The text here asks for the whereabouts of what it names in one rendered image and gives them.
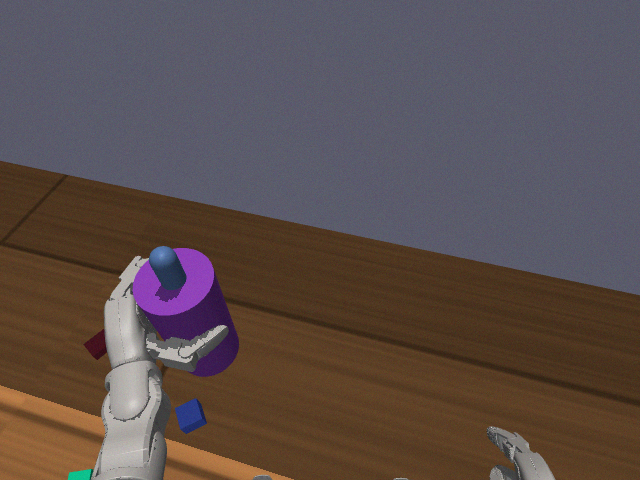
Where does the left robot arm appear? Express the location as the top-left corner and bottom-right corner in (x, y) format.
(91, 360), (171, 480)

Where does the right robot hand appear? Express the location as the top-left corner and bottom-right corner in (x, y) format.
(487, 426), (556, 480)

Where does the left robot hand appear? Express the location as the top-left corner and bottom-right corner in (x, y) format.
(104, 256), (229, 372)

